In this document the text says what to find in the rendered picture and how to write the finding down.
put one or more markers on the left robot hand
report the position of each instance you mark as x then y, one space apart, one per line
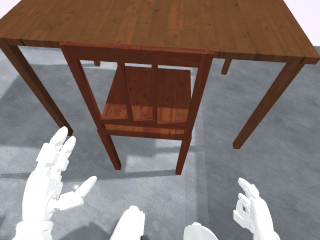
43 183

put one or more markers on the robot left thigh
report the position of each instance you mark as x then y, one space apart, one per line
130 226

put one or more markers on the right robot hand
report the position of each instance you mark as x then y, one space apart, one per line
257 215

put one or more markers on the robot thigh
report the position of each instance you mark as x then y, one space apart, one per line
198 232
130 226

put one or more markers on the table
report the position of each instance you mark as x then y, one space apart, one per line
252 30

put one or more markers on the chair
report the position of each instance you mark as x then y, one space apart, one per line
143 102

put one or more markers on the robot right thigh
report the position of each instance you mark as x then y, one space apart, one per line
198 232

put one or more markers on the robot right forearm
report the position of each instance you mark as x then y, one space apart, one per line
265 234

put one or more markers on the robot left forearm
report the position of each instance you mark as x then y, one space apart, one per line
34 230

